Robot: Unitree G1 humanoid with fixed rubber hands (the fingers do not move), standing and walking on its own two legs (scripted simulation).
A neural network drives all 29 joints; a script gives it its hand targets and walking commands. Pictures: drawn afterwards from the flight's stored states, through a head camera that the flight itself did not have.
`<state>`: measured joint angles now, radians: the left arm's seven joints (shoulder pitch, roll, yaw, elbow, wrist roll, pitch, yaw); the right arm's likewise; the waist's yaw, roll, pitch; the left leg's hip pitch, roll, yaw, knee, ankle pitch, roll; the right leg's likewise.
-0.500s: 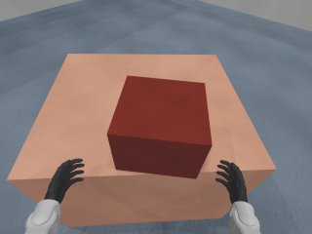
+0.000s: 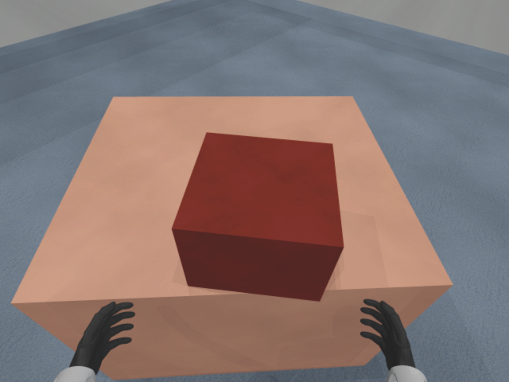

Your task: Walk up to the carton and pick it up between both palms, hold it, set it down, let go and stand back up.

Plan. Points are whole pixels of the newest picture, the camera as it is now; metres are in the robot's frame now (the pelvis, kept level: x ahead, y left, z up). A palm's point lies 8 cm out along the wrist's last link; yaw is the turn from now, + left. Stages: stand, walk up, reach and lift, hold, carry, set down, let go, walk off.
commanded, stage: set down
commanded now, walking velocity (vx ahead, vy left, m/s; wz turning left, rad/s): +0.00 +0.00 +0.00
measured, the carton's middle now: (261, 214) +0.45 -0.01 -0.03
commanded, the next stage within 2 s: let go in 0.14 s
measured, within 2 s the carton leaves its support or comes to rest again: neither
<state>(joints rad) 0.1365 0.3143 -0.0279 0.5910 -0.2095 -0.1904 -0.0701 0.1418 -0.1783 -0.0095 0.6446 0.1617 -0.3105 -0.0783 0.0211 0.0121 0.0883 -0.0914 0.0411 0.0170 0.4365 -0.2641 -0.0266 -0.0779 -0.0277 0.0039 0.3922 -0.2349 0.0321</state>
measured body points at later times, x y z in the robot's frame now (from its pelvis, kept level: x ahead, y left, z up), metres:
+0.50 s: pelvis +0.00 -0.01 +0.00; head +0.00 -0.01 +0.45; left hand +0.17 +0.23 -0.07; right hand +0.18 -0.23 -0.08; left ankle -0.01 +0.13 -0.74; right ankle -0.01 -0.14 -0.74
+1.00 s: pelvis -0.01 -0.02 -0.01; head -0.03 -0.02 +0.44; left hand +0.02 +0.26 -0.13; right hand +0.06 -0.28 -0.14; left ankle -0.01 +0.13 -0.74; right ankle -0.01 -0.14 -0.74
